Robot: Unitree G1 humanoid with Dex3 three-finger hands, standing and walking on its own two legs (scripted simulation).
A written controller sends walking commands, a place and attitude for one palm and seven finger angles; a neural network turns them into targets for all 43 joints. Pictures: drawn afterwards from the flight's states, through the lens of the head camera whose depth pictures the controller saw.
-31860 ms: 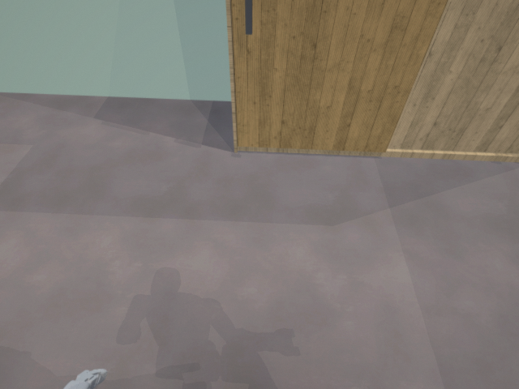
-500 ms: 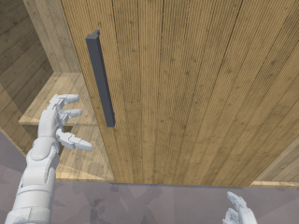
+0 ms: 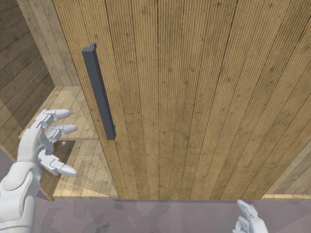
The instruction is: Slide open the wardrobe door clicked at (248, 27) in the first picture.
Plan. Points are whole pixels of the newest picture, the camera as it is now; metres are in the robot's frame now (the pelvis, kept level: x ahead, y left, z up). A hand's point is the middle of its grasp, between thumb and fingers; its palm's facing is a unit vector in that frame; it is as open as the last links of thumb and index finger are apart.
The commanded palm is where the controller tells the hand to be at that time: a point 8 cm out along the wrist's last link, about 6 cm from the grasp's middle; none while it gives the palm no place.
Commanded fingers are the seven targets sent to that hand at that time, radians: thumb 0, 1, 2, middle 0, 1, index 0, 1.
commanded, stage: draw the hand back to the body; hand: left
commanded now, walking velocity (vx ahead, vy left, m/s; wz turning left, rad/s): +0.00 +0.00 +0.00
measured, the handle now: (103, 97) +0.48 +0.21 +0.12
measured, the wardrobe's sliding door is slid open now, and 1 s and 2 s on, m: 0.44 0.44 0.44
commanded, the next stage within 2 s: step back with the hand held close in 1.30 s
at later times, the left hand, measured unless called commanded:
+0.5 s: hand (30, 168) +0.20 +0.27 +0.15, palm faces +0.45 -0.86 -0.26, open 12.9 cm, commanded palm +0.16 +0.31 +0.16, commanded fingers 0.00 0.17 0.55 -0.22 -0.73 -0.22 -0.73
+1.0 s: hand (8, 171) +0.17 +0.28 +0.18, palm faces +0.50 -0.79 -0.34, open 8.1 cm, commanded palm +0.13 +0.32 +0.18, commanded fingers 0.00 0.90 0.90 -0.20 -0.30 -0.20 -0.30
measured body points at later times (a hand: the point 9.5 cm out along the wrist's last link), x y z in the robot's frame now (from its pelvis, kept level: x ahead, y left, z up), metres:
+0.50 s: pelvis -0.01 +0.02 +0.01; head -0.04 +0.01 +0.46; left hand +0.17 +0.32 +0.16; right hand +0.18 -0.19 -0.07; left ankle +0.01 +0.11 -0.73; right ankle +0.02 -0.09 -0.73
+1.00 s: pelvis +0.00 +0.02 +0.01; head -0.04 +0.01 +0.46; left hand +0.14 +0.32 +0.20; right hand +0.19 -0.20 -0.07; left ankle +0.01 +0.11 -0.73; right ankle +0.02 -0.09 -0.73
